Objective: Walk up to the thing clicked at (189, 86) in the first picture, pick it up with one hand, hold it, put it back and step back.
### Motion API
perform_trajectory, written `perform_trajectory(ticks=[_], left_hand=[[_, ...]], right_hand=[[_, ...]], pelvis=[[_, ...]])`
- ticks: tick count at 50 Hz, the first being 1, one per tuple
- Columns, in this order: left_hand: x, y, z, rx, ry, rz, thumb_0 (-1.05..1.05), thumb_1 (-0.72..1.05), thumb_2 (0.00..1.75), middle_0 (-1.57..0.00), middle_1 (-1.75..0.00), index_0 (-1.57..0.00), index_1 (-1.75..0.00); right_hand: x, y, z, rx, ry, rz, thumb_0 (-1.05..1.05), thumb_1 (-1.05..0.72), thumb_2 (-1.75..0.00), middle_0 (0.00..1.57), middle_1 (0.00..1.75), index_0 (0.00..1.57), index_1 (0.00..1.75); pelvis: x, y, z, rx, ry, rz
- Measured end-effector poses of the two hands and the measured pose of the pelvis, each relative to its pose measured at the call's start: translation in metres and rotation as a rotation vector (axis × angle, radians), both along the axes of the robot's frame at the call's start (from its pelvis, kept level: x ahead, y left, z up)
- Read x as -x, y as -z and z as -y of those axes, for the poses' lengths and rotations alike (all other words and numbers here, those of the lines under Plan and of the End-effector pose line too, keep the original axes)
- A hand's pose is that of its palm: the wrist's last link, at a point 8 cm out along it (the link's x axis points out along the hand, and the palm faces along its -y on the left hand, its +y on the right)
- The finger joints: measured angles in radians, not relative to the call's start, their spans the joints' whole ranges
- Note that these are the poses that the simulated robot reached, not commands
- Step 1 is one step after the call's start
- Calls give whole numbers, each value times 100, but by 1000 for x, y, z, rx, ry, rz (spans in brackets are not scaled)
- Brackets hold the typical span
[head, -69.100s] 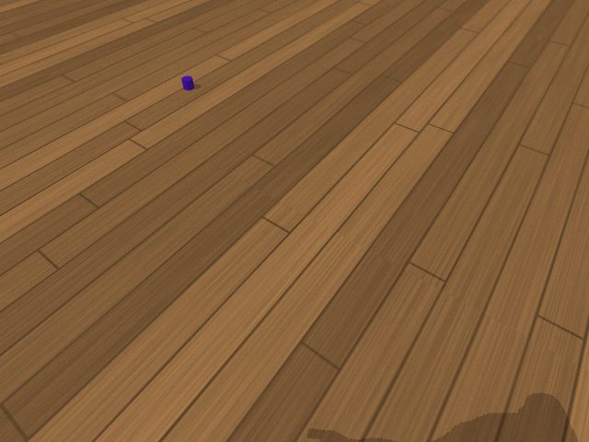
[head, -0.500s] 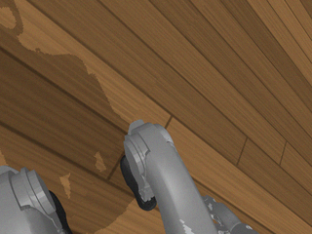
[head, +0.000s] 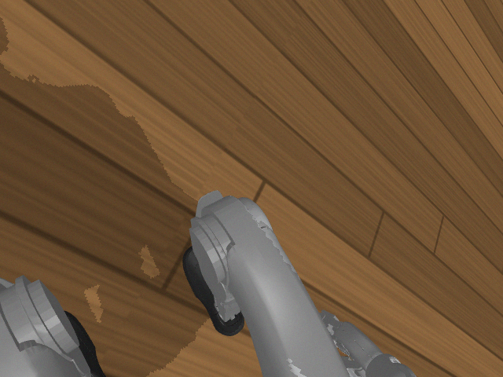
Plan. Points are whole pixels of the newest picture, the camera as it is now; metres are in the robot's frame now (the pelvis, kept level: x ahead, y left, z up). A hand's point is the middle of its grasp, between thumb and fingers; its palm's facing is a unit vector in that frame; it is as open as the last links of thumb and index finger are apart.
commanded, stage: rest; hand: left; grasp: from above
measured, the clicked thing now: out of the picture +0.50 +0.33 -0.27
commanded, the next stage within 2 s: open in 0.12 s
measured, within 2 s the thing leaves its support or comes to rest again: neither
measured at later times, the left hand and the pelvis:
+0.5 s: hand out of the picture +0.49 +0.32 -0.24, palm faces -0.43 -0.14 -0.89, open 10.7 cm; pelvis +0.00 +0.00 +0.00, yaw -1 degrees
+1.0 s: hand out of the picture +0.49 +0.32 -0.25, palm faces -0.43 -0.14 -0.89, open 13.7 cm; pelvis +0.00 +0.00 +0.00, yaw -1 degrees
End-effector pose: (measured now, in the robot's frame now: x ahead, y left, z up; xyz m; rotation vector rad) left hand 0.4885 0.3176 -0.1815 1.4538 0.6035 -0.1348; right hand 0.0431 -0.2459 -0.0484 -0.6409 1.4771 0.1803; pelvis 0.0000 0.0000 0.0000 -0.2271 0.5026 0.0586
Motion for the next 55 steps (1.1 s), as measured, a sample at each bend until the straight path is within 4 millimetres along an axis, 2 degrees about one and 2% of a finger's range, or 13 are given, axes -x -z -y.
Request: perform_trajectory(ticks=[14, 19, 37, 44, 55], left_hand=[[-1, 8, 2, 3, -2, 4, -1, 11, 48, -61, -75, -75, -70], [-1, 8, 1, -2, -3, 3, 0, 11, 50, -56, -75, -68, -71], [-6, 6, -3, 0, -7, 11, 0, -35, 83, -17, -99, -21, -96], [-4, 6, -3, 2, -7, 10, 0, -43, 88, -11, -105, -14, -102], [-4, 7, -4, -1, -6, 10, 0, -44, 90, -8, -108, -11, -105]], right_hand=[[4, -5, 0, 0, -25, -9, 0, -91, -90, 20, 30, 20, 30], [3, -6, -1, -6, -33, -5, 0, -91, -90, 20, 30, 20, 30], [3, -12, -5, -3, -36, -7, 0, -90, -90, 20, 30, 20, 30], [4, -13, -6, -2, -39, -10, 0, -90, -90, 20, 30, 20, 30], [4, -13, -6, 5, -42, -12, 0, -90, -90, 20, 30, 20, 30]], pelvis=[[2, 0, 0, 6, 6, 12], [2, -1, -1, 8, 6, 16], [2, -4, -3, 19, 8, 13], [3, -4, -3, 21, 7, 12], [3, -5, -4, 22, 9, 13]])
